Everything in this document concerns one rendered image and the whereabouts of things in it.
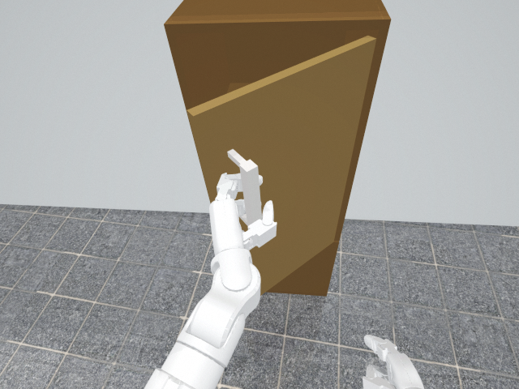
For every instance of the robot left hand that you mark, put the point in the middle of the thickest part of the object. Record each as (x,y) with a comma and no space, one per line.
(224,217)

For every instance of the cupboard door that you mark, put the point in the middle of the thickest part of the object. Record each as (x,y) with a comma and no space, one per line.
(299,126)

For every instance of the robot left forearm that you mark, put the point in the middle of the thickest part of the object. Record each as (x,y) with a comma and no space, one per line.
(211,334)

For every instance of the robot right hand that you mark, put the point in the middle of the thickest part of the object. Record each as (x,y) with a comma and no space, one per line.
(401,372)

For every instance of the handle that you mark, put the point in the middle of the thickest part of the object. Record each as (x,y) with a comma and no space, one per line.
(250,187)

